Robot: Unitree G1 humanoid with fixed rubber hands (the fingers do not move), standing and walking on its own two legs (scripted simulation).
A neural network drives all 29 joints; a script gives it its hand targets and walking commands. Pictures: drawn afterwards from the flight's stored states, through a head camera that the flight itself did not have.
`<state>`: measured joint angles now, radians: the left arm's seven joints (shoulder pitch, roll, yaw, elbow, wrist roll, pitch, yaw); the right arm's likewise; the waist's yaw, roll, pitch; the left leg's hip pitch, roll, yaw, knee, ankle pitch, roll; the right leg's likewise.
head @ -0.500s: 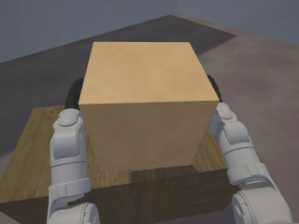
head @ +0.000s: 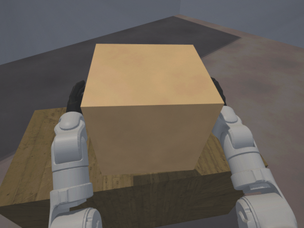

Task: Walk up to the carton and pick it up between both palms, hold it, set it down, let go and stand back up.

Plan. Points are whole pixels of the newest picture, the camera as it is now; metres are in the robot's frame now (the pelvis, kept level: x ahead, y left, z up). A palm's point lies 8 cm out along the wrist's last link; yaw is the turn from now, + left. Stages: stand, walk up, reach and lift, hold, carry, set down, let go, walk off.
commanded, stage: hold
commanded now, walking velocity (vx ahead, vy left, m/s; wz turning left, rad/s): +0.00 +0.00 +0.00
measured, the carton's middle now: (147, 110) +0.39 +0.01 +0.14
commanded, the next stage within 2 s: none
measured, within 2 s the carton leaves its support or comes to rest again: neither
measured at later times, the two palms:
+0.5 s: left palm (77, 112) +0.35 +0.18 +0.18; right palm (217, 106) +0.36 -0.17 +0.17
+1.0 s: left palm (76, 112) +0.35 +0.18 +0.18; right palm (217, 105) +0.35 -0.17 +0.18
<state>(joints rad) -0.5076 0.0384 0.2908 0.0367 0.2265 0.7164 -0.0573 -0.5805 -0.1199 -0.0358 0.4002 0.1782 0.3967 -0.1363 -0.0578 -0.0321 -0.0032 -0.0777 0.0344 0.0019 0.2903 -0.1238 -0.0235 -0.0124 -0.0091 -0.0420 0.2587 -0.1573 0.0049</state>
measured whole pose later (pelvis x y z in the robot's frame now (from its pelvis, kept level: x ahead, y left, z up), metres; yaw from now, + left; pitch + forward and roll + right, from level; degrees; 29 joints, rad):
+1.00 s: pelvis +0.00 +0.00 +0.00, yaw +0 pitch -5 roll +0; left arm -0.52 0.04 0.30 0.08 0.23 0.68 -0.06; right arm -0.59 -0.12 -0.04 0.44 0.19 0.37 -0.14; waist -0.06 -0.04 -0.01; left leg -0.08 0.03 0.00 0.29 -0.12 -0.02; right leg -0.02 -0.01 -0.04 0.26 -0.15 0.01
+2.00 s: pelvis +0.00 +0.00 +0.00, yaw +0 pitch -5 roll +0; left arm -0.52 0.04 0.30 0.06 0.23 0.71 -0.06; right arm -0.60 -0.12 -0.03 0.41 0.18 0.40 -0.14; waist -0.06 -0.03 -0.01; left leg -0.07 0.04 0.00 0.29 -0.13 -0.02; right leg -0.01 -0.01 -0.04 0.26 -0.16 0.00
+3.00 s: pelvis +0.00 +0.00 +0.00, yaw +0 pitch -5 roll +0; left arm -0.52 0.04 0.31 0.08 0.23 0.68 -0.06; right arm -0.60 -0.12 -0.04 0.44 0.19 0.36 -0.14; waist -0.07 -0.04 -0.01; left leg -0.08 0.03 0.00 0.29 -0.12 -0.02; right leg -0.01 -0.01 -0.04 0.26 -0.15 0.01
